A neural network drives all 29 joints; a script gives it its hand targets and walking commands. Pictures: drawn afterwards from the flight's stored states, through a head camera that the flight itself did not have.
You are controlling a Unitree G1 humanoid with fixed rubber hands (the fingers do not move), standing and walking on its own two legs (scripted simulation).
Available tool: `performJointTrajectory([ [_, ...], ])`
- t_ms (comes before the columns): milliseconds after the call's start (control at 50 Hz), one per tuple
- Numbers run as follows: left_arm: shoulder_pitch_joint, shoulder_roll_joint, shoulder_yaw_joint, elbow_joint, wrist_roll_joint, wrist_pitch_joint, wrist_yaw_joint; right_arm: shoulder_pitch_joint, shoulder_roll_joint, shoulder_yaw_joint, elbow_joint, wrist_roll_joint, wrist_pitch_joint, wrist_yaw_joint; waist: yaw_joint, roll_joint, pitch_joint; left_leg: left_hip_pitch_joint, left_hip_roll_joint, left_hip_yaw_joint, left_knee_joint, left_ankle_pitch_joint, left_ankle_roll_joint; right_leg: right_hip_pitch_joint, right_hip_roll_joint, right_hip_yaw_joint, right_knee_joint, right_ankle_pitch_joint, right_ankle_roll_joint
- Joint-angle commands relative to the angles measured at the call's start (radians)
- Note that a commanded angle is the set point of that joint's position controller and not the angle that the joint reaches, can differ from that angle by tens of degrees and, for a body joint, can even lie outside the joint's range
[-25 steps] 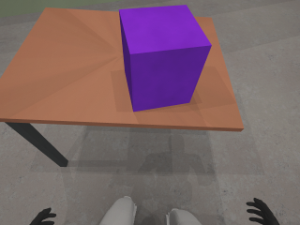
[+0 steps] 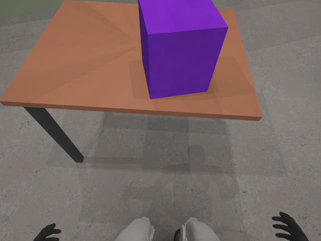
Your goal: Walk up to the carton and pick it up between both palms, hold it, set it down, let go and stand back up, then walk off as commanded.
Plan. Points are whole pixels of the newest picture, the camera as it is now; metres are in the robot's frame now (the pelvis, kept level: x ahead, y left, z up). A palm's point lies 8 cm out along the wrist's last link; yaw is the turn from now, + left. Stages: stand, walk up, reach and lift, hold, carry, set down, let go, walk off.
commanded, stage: walk off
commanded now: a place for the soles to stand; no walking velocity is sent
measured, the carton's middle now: (175, 47) +0.67 +0.05 +0.04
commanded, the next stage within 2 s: none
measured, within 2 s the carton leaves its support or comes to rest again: neither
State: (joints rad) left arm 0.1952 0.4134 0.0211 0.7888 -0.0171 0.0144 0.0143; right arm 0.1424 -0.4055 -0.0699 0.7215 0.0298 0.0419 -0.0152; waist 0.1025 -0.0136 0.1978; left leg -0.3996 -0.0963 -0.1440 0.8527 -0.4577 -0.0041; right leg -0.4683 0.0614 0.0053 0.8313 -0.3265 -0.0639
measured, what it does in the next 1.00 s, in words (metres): walks backwards: right foot, then left foot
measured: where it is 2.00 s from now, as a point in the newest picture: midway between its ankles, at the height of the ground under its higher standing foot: outside the picture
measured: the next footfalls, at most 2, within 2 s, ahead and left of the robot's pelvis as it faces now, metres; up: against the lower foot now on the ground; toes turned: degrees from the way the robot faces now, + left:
right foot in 0.34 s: -0.09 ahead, -0.12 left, +0.00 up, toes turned +4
left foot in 0.90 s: -0.16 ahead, +0.10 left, +0.00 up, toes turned -10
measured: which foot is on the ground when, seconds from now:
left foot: down 0.00-0.36, up 0.38-0.88, down 0.90-1.00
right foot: down 0.00-0.02, up 0.04-0.32, down 0.34-0.92, up 0.94-1.00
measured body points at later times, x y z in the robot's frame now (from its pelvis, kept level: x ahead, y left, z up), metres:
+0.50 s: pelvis -0.12 -0.05 +0.01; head -0.08 -0.06 +0.45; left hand -0.05 +0.28 -0.09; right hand +0.03 -0.36 -0.10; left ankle -0.08 +0.11 -0.63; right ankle -0.13 -0.12 -0.70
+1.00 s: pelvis -0.26 -0.01 +0.00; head -0.21 +0.01 +0.45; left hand -0.20 +0.32 -0.11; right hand -0.10 -0.30 -0.10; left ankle -0.20 +0.11 -0.70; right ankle -0.17 -0.13 -0.67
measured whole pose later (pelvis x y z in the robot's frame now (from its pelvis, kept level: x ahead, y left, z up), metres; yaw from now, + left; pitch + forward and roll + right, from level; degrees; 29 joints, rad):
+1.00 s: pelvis -0.26 -0.01 +0.00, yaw +1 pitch -5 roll +0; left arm 0.20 0.41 0.02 0.78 -0.02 0.04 0.01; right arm 0.18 -0.39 -0.06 0.72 0.03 0.04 -0.02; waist 0.10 0.00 0.22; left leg -0.39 -0.12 -0.15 0.83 -0.35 0.01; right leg -0.52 0.06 0.08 1.01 -0.43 -0.05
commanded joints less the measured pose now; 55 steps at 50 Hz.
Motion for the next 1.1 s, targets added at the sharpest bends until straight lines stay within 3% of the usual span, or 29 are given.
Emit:
performJointTrajectory([
  [0, -0.031, 0.167, 0.087, -0.120, 0.025, 0.007, -0.001, 0.136, -0.279, -0.089, -0.016, -0.070, -0.046, -0.017, -0.141, 0.271, -0.273, 0.248, 0.313, -0.448, -0.458, 0.229, 0.148, -0.094, -0.026, 0.113, 0.117, -0.131, 0.010],
  [20, -0.016, 0.204, 0.104, -0.103, 0.044, 0.016, 0.017, 0.075, -0.345, -0.102, -0.046, -0.065, -0.040, -0.014, -0.134, 0.215, -0.219, 0.059, 0.435, -0.596, -0.544, 0.158, 0.225, -0.047, 0.046, 0.144, 0.335, -0.307, 0.042],
  [40, -0.017, 0.239, 0.114, -0.082, 0.046, 0.012, 0.018, 0.036, -0.336, -0.089, -0.056, -0.059, -0.037, -0.022, -0.127, 0.151, -0.167, -0.053, 0.410, -0.595, -0.546, 0.080, 0.231, -0.010, 0.058, 0.195, 0.417, -0.284, 0.034],
  [80, 0.054, 0.232, 0.114, -0.066, 0.039, 0.010, 0.014, -0.061, -0.301, -0.080, -0.078, -0.059, -0.038, -0.030, -0.087, 0.163, -0.138, -0.025, 0.352, -0.469, -0.467, 0.185, 0.218, -0.042, 0.039, 0.203, 0.459, -0.225, 0.033],
  [120, 0.084, 0.236, 0.119, -0.070, 0.046, 0.008, 0.009, -0.022, -0.260, -0.071, -0.093, -0.050, -0.048, -0.026, -0.099, 0.180, -0.204, 0.126, 0.348, -0.423, -0.378, 0.398, 0.234, -0.089, 0.023, 0.159, 0.472, -0.223, 0.043],
  [140, 0.072, 0.231, 0.124, -0.081, 0.047, 0.012, 0.007, 0.010, -0.248, -0.072, -0.089, -0.056, -0.044, -0.029, -0.106, 0.144, -0.216, 0.144, 0.338, -0.403, -0.364, 0.411, 0.242, -0.064, 0.009, 0.146, 0.454, -0.222, 0.039],
  [240, 0.065, 0.217, 0.118, -0.089, 0.045, 0.013, 0.007, 0.021, -0.279, -0.086, -0.080, -0.066, -0.029, -0.016, -0.112, 0.249, -0.169, 0.146, 0.359, -0.409, -0.379, 0.550, 0.246, 0.018, -0.036, 0.088, 0.199, -0.298, 0.040],
  [300, 0.109, 0.207, 0.124, -0.073, 0.050, 0.004, -0.003, -0.032, -0.268, -0.081, -0.091, -0.067, -0.022, -0.013, -0.072, 0.274, -0.177, 0.092, 0.340, -0.385, -0.390, 0.506, 0.191, 0.173, -0.049, 0.091, -0.062, -0.262, 0.029],
  [320, 0.163, 0.205, 0.130, -0.028, 0.046, -0.005, -0.003, -0.045, -0.256, -0.079, -0.086, -0.057, -0.018, -0.016, -0.048, 0.208, -0.171, 0.016, 0.290, -0.286, -0.309, 0.503, 0.139, 0.308, -0.063, 0.087, -0.293, -0.185, 0.021],
  [340, 0.169, 0.233, 0.130, -0.020, 0.051, -0.011, -0.007, -0.034, -0.228, -0.069, -0.080, -0.056, -0.012, -0.014, -0.046, 0.071, -0.139, -0.074, 0.166, -0.182, -0.138, 0.344, 0.093, 0.318, -0.082, 0.205, -0.415, -0.115, 0.022],
  [360, 0.154, 0.315, 0.137, -0.013, 0.048, -0.013, -0.002, -0.048, -0.185, -0.066, -0.090, -0.041, -0.006, -0.021, -0.044, -0.120, -0.131, -0.240, -0.045, -0.060, 0.085, 0.054, 0.026, 0.335, -0.336, 0.516, -0.447, 0.246, -0.046],
  [380, 0.086, 0.343, 0.132, -0.063, 0.049, -0.011, 0.004, -0.088, -0.200, -0.078, -0.093, -0.032, 0.000, -0.036, -0.035, -0.111, -0.156, -0.171, -0.088, -0.068, 0.274, -0.164, 0.002, 0.164, -0.455, 0.608, -0.469, 0.376, -0.094],
  [440, -0.033, 0.268, 0.115, -0.096, 0.045, -0.021, 0.024, -0.003, -0.219, -0.076, -0.054, -0.031, 0.004, -0.038, -0.102, -0.008, -0.001, -0.223, -0.066, -0.130, 0.415, -0.046, 0.000, 0.174, -0.333, 0.431, -0.402, 0.420, -0.019],
  [460, -0.030, 0.240, 0.111, -0.115, 0.044, -0.022, 0.020, 0.017, -0.226, -0.083, -0.053, -0.028, 0.010, -0.034, -0.094, -0.071, -0.010, -0.191, -0.053, -0.105, 0.467, -0.023, -0.017, 0.191, -0.306, 0.390, -0.389, 0.455, -0.045],
  [520, 0.051, 0.232, 0.114, -0.104, 0.044, -0.035, 0.029, 0.012, -0.198, -0.066, -0.082, -0.033, 0.001, -0.023, -0.067, -0.035, -0.132, -0.241, -0.057, -0.089, 0.449, -0.062, -0.035, 0.432, -0.309, 0.412, -0.297, 0.680, -0.081],
  [580, 0.102, 0.219, 0.107, -0.101, 0.036, -0.027, 0.029, 0.015, -0.196, -0.062, -0.079, -0.031, -0.002, -0.028, -0.036, -0.061, -0.185, -0.282, -0.021, -0.035, 0.260, -0.062, -0.039, 0.571, -0.289, 0.360, -0.244, 0.716, -0.045],
  [620, 0.130, 0.227, 0.099, -0.103, 0.040, -0.021, 0.031, 0.002, -0.202, -0.067, -0.070, -0.035, -0.007, -0.026, -0.013, -0.077, -0.214, -0.243, 0.012, -0.029, 0.135, -0.071, -0.029, 0.533, -0.319, 0.418, -0.269, 0.600, -0.073],
  [720, 0.072, 0.253, 0.116, -0.131, 0.052, -0.024, 0.030, 0.065, -0.215, -0.084, -0.065, -0.042, -0.003, -0.030, -0.046, -0.013, -0.196, -0.172, 0.003, -0.054, 0.338, -0.113, -0.014, 0.325, -0.406, 0.502, -0.331, 0.472, -0.158],
  [740, 0.020, 0.273, 0.117, -0.140, 0.051, -0.029, 0.028, 0.057, -0.216, -0.089, -0.065, -0.037, -0.005, -0.025, -0.060, -0.022, -0.168, -0.116, 0.022, -0.038, 0.384, -0.127, -0.005, 0.209, -0.420, 0.465, -0.334, 0.430, -0.232],
  [760, 0.022, 0.274, 0.115, -0.126, 0.056, -0.025, 0.030, 0.073, -0.206, -0.080, -0.059, -0.038, -0.007, -0.015, -0.060, -0.016, -0.178, -0.114, 0.027, -0.028, 0.347, -0.137, 0.001, 0.218, -0.427, 0.478, -0.337, 0.391, -0.236],
  [840, 0.001, 0.265, 0.113, -0.132, 0.059, -0.010, 0.021, 0.145, -0.186, -0.076, -0.053, -0.040, -0.019, -0.004, -0.103, -0.112, -0.259, 0.010, 0.066, 0.018, -0.053, -0.087, 0.037, 0.257, -0.334, 0.330, -0.220, 0.415, -0.167],
  [860, -0.014, 0.250, 0.111, -0.120, 0.042, -0.004, 0.012, 0.196, -0.179, -0.079, -0.018, -0.044, -0.028, -0.002, -0.122, -0.059, -0.278, 0.127, 0.048, 0.059, -0.168, 0.019, 0.045, 0.168, -0.299, 0.275, -0.212, 0.396, -0.124],
  [880, 0.023, 0.219, 0.099, -0.111, 0.040, 0.013, 0.011, 0.192, -0.188, -0.083, -0.022, -0.052, -0.029, -0.002, -0.125, -0.022, -0.273, 0.165, 0.064, -0.046, -0.380, -0.012, 0.078, 0.108, -0.231, 0.235, -0.131, 0.232, -0.066],
  [900, 0.047, 0.181, 0.093, -0.084, 0.030, 0.013, 0.007, 0.170, -0.226, -0.085, -0.040, -0.068, -0.038, -0.004, -0.108, 0.120, -0.283, 0.215, 0.224, -0.324, -0.477, 0.022, 0.149, -0.049, -0.132, 0.154, 0.027, -0.090, -0.003],
  [920, -0.014, 0.189, 0.102, -0.086, 0.032, 0.014, 0.013, 0.129, -0.363, -0.111, -0.038, -0.056, -0.030, -0.003, -0.143, 0.284, -0.224, 0.042, 0.421, -0.648, -0.585, 0.036, 0.240, -0.077, 0.042, 0.116, 0.262, -0.342, 0.053],
  [940, -0.048, 0.240, 0.127, -0.081, 0.039, 0.009, 0.028, 0.073, -0.351, -0.101, -0.074, -0.061, -0.031, -0.008, -0.142, 0.177, -0.142, -0.060, 0.388, -0.687, -0.613, -0.014, 0.202, -0.052, 0.060, 0.245, 0.373, -0.318, 0.040],
  [960, -0.006, 0.235, 0.122, -0.065, 0.030, 0.007, 0.025, 0.029, -0.312, -0.091, -0.081, -0.066, -0.037, -0.022, -0.108, 0.120, -0.114, -0.069, 0.358, -0.600, -0.578, -0.018, 0.173, -0.061, 0.038, 0.228, 0.405, -0.249, 0.041],
  [980, 0.041, 0.233, 0.128, -0.035, 0.026, 0.010, 0.023, -0.018, -0.275, -0.078, -0.087, -0.056, -0.036, -0.019, -0.097, 0.168, -0.117, -0.050, 0.331, -0.515, -0.548, -0.010, 0.171, -0.067, 0.030, 0.202, 0.427, -0.223, 0.045],
  [1080, 0.078, 0.215, 0.126, -0.048, 0.033, 0.017, 0.015, 0.009, -0.235, -0.080, -0.094, -0.056, -0.030, -0.019, -0.098, 0.178, -0.186, 0.043, 0.302, -0.446, -0.450, 0.237, 0.240, -0.012, 0.005, 0.124, 0.439, -0.244, 0.057],
])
